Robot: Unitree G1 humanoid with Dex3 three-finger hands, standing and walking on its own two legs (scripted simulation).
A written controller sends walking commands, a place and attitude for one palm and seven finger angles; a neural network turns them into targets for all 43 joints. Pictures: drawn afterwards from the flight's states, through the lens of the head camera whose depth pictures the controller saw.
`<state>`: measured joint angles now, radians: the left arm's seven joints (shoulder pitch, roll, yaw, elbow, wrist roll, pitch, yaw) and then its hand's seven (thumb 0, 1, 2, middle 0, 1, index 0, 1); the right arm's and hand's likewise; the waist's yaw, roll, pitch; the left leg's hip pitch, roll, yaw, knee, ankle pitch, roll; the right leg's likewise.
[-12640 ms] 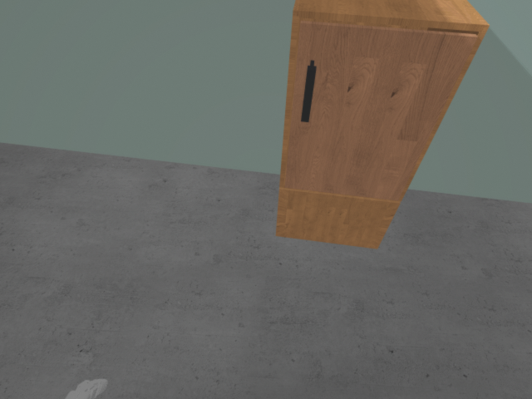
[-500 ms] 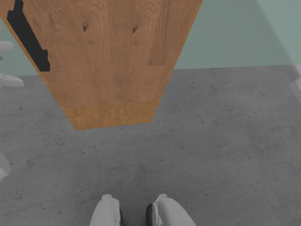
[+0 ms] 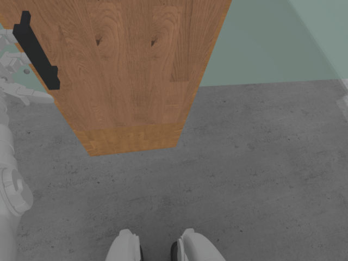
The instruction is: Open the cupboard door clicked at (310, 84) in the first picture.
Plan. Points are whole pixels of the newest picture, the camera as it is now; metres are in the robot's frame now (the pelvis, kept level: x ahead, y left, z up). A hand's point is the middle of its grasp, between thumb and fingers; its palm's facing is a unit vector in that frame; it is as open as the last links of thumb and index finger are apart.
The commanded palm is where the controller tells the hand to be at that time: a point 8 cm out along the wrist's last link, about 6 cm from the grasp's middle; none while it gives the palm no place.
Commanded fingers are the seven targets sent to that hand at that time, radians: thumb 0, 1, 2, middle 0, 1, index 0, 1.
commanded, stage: slide the fingers in behind the handle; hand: left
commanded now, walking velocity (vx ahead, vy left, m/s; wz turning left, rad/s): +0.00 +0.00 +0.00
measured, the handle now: (41, 54) +0.55 +0.25 +0.08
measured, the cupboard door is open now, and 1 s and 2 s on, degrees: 0 0 0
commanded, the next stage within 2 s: close the thumb around the handle in 1.12 s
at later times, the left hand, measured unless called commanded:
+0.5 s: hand (40, 74) +0.49 +0.25 +0.08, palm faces +0.08 -1.00 +0.00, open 14.0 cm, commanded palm +0.48 +0.28 +0.07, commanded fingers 0.00 -0.50 0.30 -0.30 -1.20 -0.30 -1.20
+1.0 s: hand (44, 73) +0.50 +0.24 +0.07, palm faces +0.11 -0.99 -0.01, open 14.0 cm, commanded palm +0.48 +0.27 +0.07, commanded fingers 0.00 -0.50 0.30 -0.30 -1.20 -0.30 -1.20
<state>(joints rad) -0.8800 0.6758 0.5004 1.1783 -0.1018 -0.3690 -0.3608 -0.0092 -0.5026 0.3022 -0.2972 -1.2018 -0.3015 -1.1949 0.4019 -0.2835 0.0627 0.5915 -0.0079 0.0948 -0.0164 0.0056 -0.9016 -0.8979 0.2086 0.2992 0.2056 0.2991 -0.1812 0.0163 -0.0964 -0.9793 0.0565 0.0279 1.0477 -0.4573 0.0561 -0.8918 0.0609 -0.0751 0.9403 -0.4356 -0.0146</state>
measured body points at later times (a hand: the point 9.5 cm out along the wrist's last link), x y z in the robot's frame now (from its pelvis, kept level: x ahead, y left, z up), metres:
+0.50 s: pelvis +0.00 -0.01 +0.00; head +0.13 +0.03 +0.43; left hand +0.48 +0.30 +0.08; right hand +0.01 -0.28 -0.10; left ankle +0.02 +0.08 -0.67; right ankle +0.00 -0.12 -0.67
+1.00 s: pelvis +0.00 -0.01 +0.00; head +0.13 +0.02 +0.43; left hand +0.49 +0.29 +0.08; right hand +0.00 -0.27 -0.10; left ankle +0.02 +0.08 -0.67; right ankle +0.00 -0.12 -0.67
